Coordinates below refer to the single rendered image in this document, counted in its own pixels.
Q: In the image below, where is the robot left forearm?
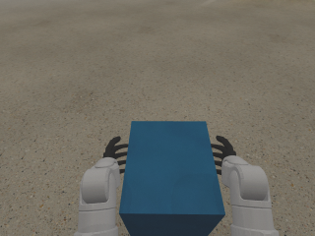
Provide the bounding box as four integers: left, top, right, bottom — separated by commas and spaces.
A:
74, 157, 121, 236

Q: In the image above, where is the carton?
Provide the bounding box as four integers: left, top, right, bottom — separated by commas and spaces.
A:
119, 121, 225, 236

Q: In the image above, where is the left robot hand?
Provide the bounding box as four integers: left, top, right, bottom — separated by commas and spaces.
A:
103, 136, 129, 174

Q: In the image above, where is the robot right forearm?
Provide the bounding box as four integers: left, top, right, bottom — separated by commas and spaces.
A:
221, 155, 280, 236

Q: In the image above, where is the right robot hand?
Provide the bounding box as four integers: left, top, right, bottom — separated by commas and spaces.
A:
211, 136, 236, 175

